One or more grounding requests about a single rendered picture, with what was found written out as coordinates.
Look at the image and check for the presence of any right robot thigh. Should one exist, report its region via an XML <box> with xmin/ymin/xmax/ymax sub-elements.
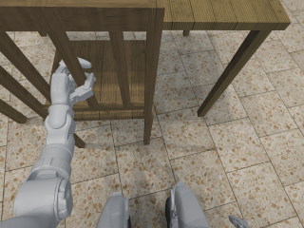
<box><xmin>169</xmin><ymin>185</ymin><xmax>211</xmax><ymax>228</ymax></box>

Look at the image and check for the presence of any robot left upper arm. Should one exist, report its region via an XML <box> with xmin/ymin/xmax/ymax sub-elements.
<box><xmin>0</xmin><ymin>177</ymin><xmax>73</xmax><ymax>228</ymax></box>

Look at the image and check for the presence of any robot right hand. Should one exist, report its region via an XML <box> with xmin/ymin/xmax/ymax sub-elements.
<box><xmin>228</xmin><ymin>215</ymin><xmax>250</xmax><ymax>228</ymax></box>

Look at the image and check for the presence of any left robot forearm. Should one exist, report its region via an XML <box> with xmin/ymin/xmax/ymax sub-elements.
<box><xmin>13</xmin><ymin>104</ymin><xmax>76</xmax><ymax>217</ymax></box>

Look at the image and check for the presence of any chair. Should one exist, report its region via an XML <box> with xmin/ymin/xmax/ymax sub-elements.
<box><xmin>0</xmin><ymin>0</ymin><xmax>165</xmax><ymax>148</ymax></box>

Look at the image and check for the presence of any robot thigh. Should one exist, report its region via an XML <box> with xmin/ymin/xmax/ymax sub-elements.
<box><xmin>96</xmin><ymin>195</ymin><xmax>129</xmax><ymax>228</ymax></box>
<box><xmin>169</xmin><ymin>185</ymin><xmax>211</xmax><ymax>228</ymax></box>

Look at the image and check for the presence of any robot left hand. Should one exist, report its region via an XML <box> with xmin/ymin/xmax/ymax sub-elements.
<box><xmin>50</xmin><ymin>57</ymin><xmax>96</xmax><ymax>108</ymax></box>

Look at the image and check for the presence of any left robot thigh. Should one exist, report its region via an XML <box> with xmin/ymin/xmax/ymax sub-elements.
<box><xmin>96</xmin><ymin>195</ymin><xmax>129</xmax><ymax>228</ymax></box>

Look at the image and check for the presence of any table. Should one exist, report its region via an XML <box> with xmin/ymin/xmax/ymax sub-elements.
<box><xmin>0</xmin><ymin>0</ymin><xmax>292</xmax><ymax>124</ymax></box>

